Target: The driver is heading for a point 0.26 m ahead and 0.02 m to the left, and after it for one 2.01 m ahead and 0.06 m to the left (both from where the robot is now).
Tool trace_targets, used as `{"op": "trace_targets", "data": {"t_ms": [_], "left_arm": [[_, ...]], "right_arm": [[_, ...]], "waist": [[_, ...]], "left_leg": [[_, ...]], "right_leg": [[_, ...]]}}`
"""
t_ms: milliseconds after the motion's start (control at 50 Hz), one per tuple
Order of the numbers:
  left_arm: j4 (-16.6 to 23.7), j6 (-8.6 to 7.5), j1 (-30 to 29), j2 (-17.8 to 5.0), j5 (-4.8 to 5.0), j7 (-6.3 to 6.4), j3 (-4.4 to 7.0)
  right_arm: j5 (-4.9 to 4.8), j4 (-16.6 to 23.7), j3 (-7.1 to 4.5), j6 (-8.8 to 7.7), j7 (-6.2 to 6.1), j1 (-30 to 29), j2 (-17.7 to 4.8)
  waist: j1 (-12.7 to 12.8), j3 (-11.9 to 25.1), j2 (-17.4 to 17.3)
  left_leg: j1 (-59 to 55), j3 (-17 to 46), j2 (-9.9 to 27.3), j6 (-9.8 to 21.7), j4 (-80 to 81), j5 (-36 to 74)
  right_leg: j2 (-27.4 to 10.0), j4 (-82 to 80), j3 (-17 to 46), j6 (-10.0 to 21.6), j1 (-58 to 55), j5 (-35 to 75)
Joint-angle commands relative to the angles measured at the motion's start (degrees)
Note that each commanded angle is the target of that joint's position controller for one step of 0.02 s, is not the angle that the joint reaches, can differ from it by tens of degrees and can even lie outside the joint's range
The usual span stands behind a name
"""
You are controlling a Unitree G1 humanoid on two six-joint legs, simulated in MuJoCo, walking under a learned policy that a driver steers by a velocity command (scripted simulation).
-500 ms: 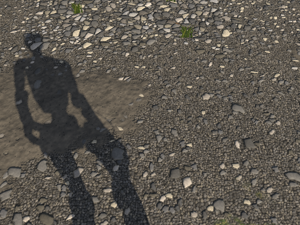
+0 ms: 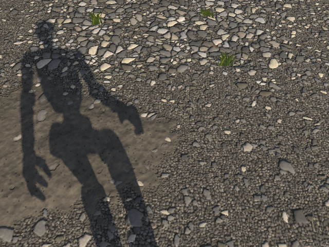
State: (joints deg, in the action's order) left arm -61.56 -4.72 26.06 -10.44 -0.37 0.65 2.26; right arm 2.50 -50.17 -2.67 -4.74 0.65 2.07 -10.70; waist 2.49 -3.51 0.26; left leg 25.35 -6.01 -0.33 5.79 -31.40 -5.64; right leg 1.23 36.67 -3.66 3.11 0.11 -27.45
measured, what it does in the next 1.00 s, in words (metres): walks ahead: right foot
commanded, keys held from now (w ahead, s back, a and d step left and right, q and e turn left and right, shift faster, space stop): w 0.02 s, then no key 0.98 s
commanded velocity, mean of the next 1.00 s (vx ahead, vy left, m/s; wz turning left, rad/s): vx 0.13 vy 0.00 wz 0.00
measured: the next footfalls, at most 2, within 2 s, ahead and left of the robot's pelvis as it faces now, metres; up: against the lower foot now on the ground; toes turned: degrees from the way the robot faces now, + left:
right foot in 0.44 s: +0.27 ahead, -0.09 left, +0.00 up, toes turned -2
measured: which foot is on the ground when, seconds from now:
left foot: down 0.00-1.00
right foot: up 0.00-0.42, down 0.44-1.00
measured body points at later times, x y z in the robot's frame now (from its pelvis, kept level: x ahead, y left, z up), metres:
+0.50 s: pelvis +0.17 +0.00 +0.01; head +0.18 -0.01 +0.46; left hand +0.24 +0.23 -0.13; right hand +0.16 -0.22 -0.15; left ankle +0.11 +0.08 -0.72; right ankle +0.23 -0.09 -0.72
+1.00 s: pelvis +0.18 -0.01 +0.02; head +0.19 -0.01 +0.47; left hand +0.17 +0.20 -0.14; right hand +0.15 -0.22 -0.14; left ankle +0.11 +0.08 -0.72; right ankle +0.23 -0.09 -0.72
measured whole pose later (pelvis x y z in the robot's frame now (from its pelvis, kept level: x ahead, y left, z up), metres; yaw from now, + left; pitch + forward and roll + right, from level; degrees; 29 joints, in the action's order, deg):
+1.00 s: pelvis +0.18 -0.01 +0.02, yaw +1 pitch -2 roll +0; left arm -66.1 -0.5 16.3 -7.5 -0.2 2.3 0.2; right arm 0.7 -66.5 0.9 -0.5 -2.9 19.7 -7.3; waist 0.3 -1.8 -0.7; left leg 0.5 -4.1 -0.4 1.8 -20.8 -18.4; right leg 2.7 22.0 -4.5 3.8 11.9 -8.3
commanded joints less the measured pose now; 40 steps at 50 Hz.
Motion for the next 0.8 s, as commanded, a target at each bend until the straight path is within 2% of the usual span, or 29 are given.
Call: {"op": "trace_targets", "data": {"t_ms": [20,40,60,80,100,120,140,180,200,240,300,380,400,420,440,460,480,500,520,560,580,620,660,800], "left_arm": [[4.2,-0.31,2.2,-7.0,0.21,-0.22,1.57],[5.5,-0.6,-2.1,-6.4,0.01,-0.41,1.55],[5.5,-0.65,-3.5,-5.1,-0.13,-0.39,1.38],[5.1,0.01,-3.0,-4.4,-0.95,-0.36,1.44],[4.4,0.87,-1.1,-3.3,-1.44,-0.48,1.3],[4.2,1.53,-0.5,-2.7,-1.53,-0.57,1.32],[4.1,2.01,-0.4,-2.3,-1.5,-0.65,1.32],[4.4,2.75,-2.1,-2.3,-1.45,-0.68,1.25],[4.7,2.99,-3.7,-2.4,-1.39,-0.64,1.12],[5.6,3.21,-7.6,-2.2,-1.09,-0.5,0.65],[6.1,3.4,-11.7,-2.1,-0.62,0.08,-0.01],[5.3,3.12,-12.4,-2.7,-0.47,1.09,-0.25],[4.7,2.88,-11.5,-2.5,-0.51,1.28,-0.33],[3.9,2.4,-9.9,-2.1,-0.63,1.46,-0.56],[3.0,1.74,-7.4,-4.7,-0.92,1.75,-0.11],[2.7,1.31,-6.0,-7.9,-1.0,1.83,0.35],[2.5,1.8,-7.6,-6.1,-0.11,1.64,-0.19],[2.8,2.21,-9.1,-3.8,-0.21,1.35,-0.75],[3.2,2.56,-11.7,-3.2,-0.33,1.18,-0.94],[2.8,2.96,-12.2,-3.0,-0.12,1.5,-0.93],[2.0,3.0,-11.2,-3.1,0.25,1.71,-0.85],[1.1,2.99,-10.0,-3.1,0.53,1.8,-0.74],[0.4,3.07,-9.7,-2.9,0.37,1.75,-0.76],[-1.8,3.63,-8.6,-2.2,0.15,1.83,-1.05]], "right_arm": [[-1.17,-4.0,-4.07,0.62,-0.17,21.2,-13.6],[-1.63,-2.9,-2.86,0.51,-0.11,15.2,-9.7],[-1.49,-2.8,-1.93,0.04,-0.02,12.6,-6.7],[-1.7,-3.5,-1.32,-0.43,-0.28,12.4,-5.0],[-1.83,-4.3,-0.69,-0.77,-0.51,13.0,-3.4],[-1.76,-5.2,-0.38,-1.24,-0.59,14.7,-3.1],[-1.78,-5.8,-0.4,-1.59,-0.68,15.7,-4.1],[-1.76,-6.3,-0.47,-1.67,-0.92,16.4,-6.1],[-1.7,-6.5,-0.26,-1.48,-1.04,16.7,-6.1],[-1.66,-6.8,0.33,-0.95,-1.23,17.0,-5.5],[-1.57,-8.1,0.77,-0.39,-1.53,19.5,-5.4],[-1.29,-9.3,1.24,0.6,-2.04,20.3,-4.7],[-1.48,-9.4,1.36,0.86,-2.2,19.6,-4.5],[-1.77,-9.6,1.43,1.09,-2.35,19.0,-4.4],[-1.62,-9.7,1.52,1.06,-2.44,20.6,-4.0],[-1.6,-10.3,1.55,1.23,-2.51,25.9,-2.9],[-2.38,-12.6,2.2,2.21,-2.79,30.4,0.4],[-2.0,-13.2,1.9,3.04,-3.23,28.8,-1.2],[-1.72,-12.9,1.71,3.48,-3.24,26.6,-1.9],[-1.65,-12.7,1.56,3.86,-2.87,23.0,-2.6],[-1.69,-12.8,1.75,3.83,-2.78,22.6,-2.1],[-1.82,-13.3,2.1,3.62,-2.97,22.3,-1.4],[-1.86,-13.9,2.21,3.62,-3.27,21.9,-1.4],[-1.82,-15.3,2.68,4.13,-3.59,21.8,-0.7]], "waist": [[-7.0,15.3,-5.6],[-5.2,6.8,-3.3],[-3.5,3.5,-1.3],[-2.0,2.4,-1.9],[-0.6,2.9,-2.7],[-0.2,3.4,-3.2],[0.4,4.0,-3.5],[0.9,4.3,-4.4],[0.8,4.2,-4.7],[0.1,3.8,-5.6],[-1.8,4.4,-6.3],[-2.5,3.4,-5.9],[-2.0,2.9,-5.3],[-0.8,2.6,-3.6],[-1.1,4.3,-0.1],[-4.3,6.4,4.3],[-4.8,7.5,8.6],[-4.2,5.3,7.7],[-4.7,2.9,6.6],[-3.8,0.5,4.0],[-3.5,0.9,3.1],[-3.1,1.9,1.3],[-2.8,1.9,0.1],[-2.6,-0.2,-0.8]], "left_leg": [[-38.4,40.0,22.4,11.8,15.5,-10.6],[-28.9,30.8,21.0,10.2,16.7,-3.2],[-22.8,24.2,18.4,8.5,17.8,8.7],[-19.2,18.7,16.1,7.1,17.7,19.7],[-16.7,14.2,14.5,6.1,17.6,27.6],[-15.8,12.0,13.9,5.7,17.1,34.8],[-15.9,10.3,13.4,5.8,16.8,39.9],[-16.0,7.4,12.3,5.8,16.6,43.6],[-16.2,6.3,11.6,5.5,16.5,44.2],[-16.1,4.3,10.2,4.5,16.2,43.4],[-18.1,4.0,10.4,4.0,15.2,42.7],[-20.0,6.4,12.3,4.7,11.9,37.0],[-19.8,7.1,12.3,4.3,10.4,33.9],[-18.5,7.2,11.5,2.7,8.4,29.0],[-16.1,7.2,9.4,0.5,6.1,19.8],[-12.7,5.7,5.9,-1.0,4.6,1.3],[-13.3,4.1,2.5,-2.0,5.0,-14.3],[-14.9,4.4,2.0,-2.4,6.9,-16.4],[-16.3,5.3,2.3,-2.5,9.5,-13.8],[-17.9,6.7,4.0,-2.5,12.4,-7.1],[-18.4,7.2,4.8,-2.4,12.8,-4.7],[-18.6,7.3,5.5,-2.5,13.3,-2.7],[-18.6,7.3,5.6,-2.8,13.8,-3.0],[-18.3,7.4,6.1,-2.8,14.8,-4.8]], "right_leg": [[-0.2,39.5,7.1,2.7,34.5,0.4],[-2.3,37.6,6.6,2.5,35.1,5.5],[-3.9,34.5,6.3,2.1,32.6,8.2],[-4.7,32.2,5.9,1.3,29.7,8.7],[-5.0,30.1,5.6,0.5,26.3,8.5],[-4.3,28.7,5.0,-0.1,24.4,8.6],[-3.7,27.4,4.5,-0.6,24.1,9.3],[-3.4,23.6,3.4,-1.4,25.1,12.0],[-3.5,20.9,2.9,-1.7,25.7,13.5],[-3.7,13.8,1.8,-2.0,24.9,16.5],[-3.1,6.0,0.6,-1.8,22.3,19.5],[-2.6,-1.6,0.9,-0.5,18.7,16.6],[-2.5,-5.7,1.0,-0.1,16.5,17.3],[-3.0,-12.9,1.7,0.3,12.0,23.8],[-7.3,-14.7,6.0,0.8,5.4,38.8],[-13.7,-11.4,11.2,3.3,-0.1,56.5],[-17.4,-11.3,14.4,8.6,1.6,59.1],[-17.0,-13.5,16.0,8.6,5.5,51.9],[-14.3,-14.7,14.5,6.6,8.8,44.1],[-9.6,-15.6,10.5,3.1,11.2,35.3],[-8.4,-15.4,9.3,2.3,10.2,34.3],[-7.9,-15.2,8.9,1.9,7.8,35.0],[-8.0,-15.4,9.0,2.0,6.7,35.3],[-7.4,-17.0,8.9,1.5,7.7,30.7]]}}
